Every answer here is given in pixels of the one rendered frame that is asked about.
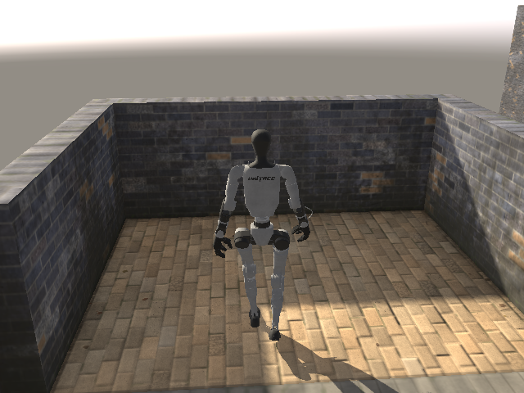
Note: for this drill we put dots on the robot left thigh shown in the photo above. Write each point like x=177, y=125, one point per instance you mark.
x=242, y=239

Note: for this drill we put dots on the robot thigh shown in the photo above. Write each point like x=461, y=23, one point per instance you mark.
x=281, y=241
x=242, y=239

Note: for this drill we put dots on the right robot upper arm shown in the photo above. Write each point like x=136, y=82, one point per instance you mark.
x=287, y=172

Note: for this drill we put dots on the robot left hand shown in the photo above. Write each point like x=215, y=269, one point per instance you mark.
x=218, y=245

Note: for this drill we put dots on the robot left forearm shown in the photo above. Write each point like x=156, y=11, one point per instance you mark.
x=224, y=216

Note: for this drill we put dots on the left robot upper arm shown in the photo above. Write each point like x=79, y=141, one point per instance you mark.
x=231, y=188

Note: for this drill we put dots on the robot right hand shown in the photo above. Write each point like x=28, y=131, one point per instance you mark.
x=298, y=229

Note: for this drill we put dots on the robot right forearm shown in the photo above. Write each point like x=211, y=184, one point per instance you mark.
x=301, y=215

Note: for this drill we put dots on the robot right thigh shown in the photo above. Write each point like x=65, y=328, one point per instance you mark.
x=281, y=241

